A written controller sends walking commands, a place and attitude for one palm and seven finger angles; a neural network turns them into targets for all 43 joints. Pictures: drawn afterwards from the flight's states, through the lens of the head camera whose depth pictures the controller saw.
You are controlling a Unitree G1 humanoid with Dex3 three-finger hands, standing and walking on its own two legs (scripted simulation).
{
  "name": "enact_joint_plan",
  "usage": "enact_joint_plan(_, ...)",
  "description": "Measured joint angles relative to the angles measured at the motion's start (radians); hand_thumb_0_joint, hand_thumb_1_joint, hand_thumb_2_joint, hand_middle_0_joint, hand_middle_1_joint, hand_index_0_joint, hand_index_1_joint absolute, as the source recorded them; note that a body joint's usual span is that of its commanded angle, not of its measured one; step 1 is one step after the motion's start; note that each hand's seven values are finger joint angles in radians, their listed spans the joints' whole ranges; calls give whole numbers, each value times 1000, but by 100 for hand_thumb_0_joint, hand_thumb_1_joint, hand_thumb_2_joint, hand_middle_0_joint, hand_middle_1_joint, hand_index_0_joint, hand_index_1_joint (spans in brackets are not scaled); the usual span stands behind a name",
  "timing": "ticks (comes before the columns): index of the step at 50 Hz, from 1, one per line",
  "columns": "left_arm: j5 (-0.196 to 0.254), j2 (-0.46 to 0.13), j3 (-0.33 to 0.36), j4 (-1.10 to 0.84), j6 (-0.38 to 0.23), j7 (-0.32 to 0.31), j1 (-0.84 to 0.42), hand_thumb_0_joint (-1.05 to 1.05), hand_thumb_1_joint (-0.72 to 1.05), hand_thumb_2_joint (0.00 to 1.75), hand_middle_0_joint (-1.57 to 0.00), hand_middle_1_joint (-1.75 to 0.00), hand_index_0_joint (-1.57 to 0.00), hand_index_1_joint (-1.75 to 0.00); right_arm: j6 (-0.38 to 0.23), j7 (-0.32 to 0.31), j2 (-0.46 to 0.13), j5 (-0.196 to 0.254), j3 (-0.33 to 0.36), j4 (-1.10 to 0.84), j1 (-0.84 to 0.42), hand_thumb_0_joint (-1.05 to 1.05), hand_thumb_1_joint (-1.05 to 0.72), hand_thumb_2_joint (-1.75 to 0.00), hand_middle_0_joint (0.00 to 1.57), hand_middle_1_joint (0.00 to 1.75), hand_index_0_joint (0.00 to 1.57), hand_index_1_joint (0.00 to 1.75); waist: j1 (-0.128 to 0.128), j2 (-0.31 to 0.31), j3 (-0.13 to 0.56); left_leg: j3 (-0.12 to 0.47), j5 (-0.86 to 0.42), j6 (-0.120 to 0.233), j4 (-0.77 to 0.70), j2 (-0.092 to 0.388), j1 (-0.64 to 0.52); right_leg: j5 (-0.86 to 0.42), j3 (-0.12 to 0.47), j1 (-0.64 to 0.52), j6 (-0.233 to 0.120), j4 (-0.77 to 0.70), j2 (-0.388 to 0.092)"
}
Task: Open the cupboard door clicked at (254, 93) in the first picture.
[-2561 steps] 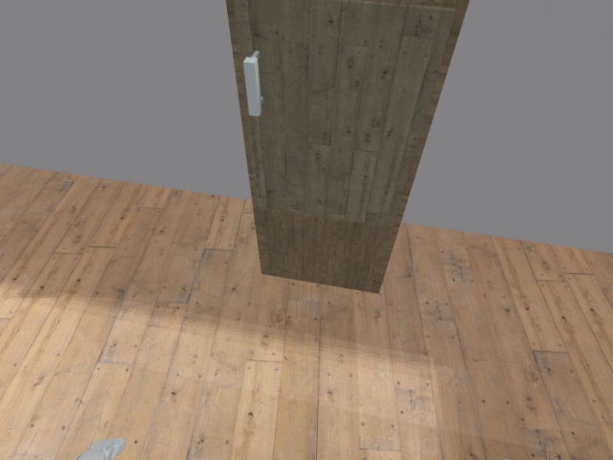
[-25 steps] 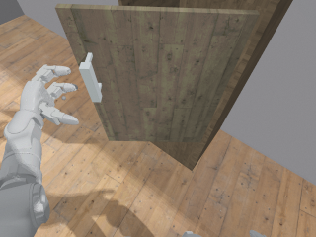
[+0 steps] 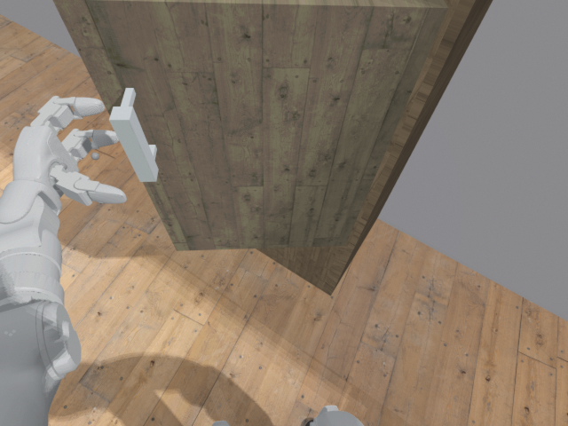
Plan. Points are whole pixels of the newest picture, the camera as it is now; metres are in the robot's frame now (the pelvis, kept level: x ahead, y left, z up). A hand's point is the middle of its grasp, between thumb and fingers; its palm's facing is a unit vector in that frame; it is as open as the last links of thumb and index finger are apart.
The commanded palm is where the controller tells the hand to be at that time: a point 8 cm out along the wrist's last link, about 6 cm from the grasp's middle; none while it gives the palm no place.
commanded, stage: move the hooked fingers beside the handle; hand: left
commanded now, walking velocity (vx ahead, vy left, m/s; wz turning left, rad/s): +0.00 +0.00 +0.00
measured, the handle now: (139, 136) +0.50 +0.19 +0.10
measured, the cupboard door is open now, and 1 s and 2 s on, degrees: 37 37 37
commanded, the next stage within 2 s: slide the fingers in behind the handle in 1.42 s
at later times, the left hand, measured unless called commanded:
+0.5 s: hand (95, 165) +0.44 +0.23 +0.10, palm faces +0.01 -1.00 +0.02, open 14.0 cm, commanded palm +0.42 +0.29 +0.10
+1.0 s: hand (92, 161) +0.45 +0.24 +0.10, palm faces +0.03 -1.00 -0.02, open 14.0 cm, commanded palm +0.42 +0.29 +0.10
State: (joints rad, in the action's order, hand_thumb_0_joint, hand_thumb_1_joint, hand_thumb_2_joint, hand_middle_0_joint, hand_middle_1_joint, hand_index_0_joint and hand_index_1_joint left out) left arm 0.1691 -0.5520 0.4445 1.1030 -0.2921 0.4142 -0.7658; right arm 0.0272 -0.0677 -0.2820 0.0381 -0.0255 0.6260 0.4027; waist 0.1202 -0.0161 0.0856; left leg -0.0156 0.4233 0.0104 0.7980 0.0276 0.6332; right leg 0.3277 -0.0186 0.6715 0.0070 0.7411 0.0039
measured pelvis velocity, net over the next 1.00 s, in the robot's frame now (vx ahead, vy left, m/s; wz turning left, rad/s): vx -0.01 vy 0.00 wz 0.01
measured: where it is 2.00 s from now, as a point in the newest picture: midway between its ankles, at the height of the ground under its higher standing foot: outside the picture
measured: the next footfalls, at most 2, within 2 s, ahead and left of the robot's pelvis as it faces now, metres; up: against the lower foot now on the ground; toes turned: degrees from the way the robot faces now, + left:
none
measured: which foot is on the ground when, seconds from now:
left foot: down 0.00-1.00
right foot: down 0.00-1.00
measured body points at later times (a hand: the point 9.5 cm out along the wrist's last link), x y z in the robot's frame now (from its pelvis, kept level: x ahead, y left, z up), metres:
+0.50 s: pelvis +0.00 +0.00 +0.00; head +0.08 +0.01 +0.44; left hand +0.44 +0.29 +0.10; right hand +0.06 -0.26 -0.11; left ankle -0.03 +0.11 -0.71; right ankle +0.01 -0.13 -0.71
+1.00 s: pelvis -0.01 +0.00 +0.00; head +0.08 +0.01 +0.44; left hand +0.44 +0.29 +0.11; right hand +0.04 -0.27 -0.11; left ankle -0.03 +0.11 -0.71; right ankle +0.01 -0.13 -0.71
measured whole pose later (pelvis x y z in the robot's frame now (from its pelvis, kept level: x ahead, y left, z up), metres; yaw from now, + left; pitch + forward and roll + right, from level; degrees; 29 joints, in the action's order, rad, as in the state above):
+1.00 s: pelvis -0.01 +0.00 +0.00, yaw +0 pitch +14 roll -2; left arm 0.15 -0.53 0.44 1.04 -0.32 0.38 -0.74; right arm 0.03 -0.07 -0.28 0.04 -0.03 0.60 0.38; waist 0.12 -0.01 0.07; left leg 0.00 0.43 0.01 0.82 0.03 0.65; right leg 0.33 -0.03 0.68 0.00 0.76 0.00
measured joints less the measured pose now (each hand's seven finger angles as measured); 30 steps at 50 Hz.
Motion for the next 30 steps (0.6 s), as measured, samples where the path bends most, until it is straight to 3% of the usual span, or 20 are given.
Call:
enact_joint_plan(6, -9, -7, 9, -31, 1, 3, 35, -1, -50, 30, -30, -120, -29, -120, 8, 0, -2, 0, 3, -22, -1, 1, -90, -89, 20, 30, 20, 30, -4, 1, -12, 3, 2, 0, 9, 1, 9, 0, -3, 6, -1, 4, 1)
enact_joint_plan(10, 16, 21, 1, -91, -26, 6, 60, -1, -50, 30, -30, -120, -29, -120, 6, -1, 1, 1, 6, -11, -4, 1, -90, -89, 20, 30, 20, 30, -18, 0, -3, 8, 6, 0, 9, 2, 0, 2, -7, -8, 0, -2, 2)
enact_joint_plan(18, 6, 19, -52, -26, 29, 7, 12, -1, -50, 30, -30, -120, -29, -120, 3, -1, 2, 4, -1, -23, -35, 1, -90, -89, 20, 30, 20, 30, -16, -2, 5, 17, 6, 2, 16, -5, 3, 6, -16, -9, 2, 3, -6)
enact_joint_plan(24, 16, 66, -27, -101, -3, -17, 63, -1, -50, 30, -30, -120, -30, -120, 2, 7, 8, 1, 0, -34, -42, 1, -90, -89, 20, 30, 20, 30, -26, -2, 4, 5, 8, 3, 14, -4, -3, 6, -4, -9, 4, 8, -4)
enact_joint_plan(30, -9, 30, -21, -62, 5, -27, 39, -1, -50, 30, -30, -120, -30, -120, 5, 4, 16, 5, -10, -34, -41, 1, -90, -89, 20, 30, 21, 30, -17, 4, -1, 13, 8, 1, 19, -3, -5, 8, -12, -15, 1, 10, -3)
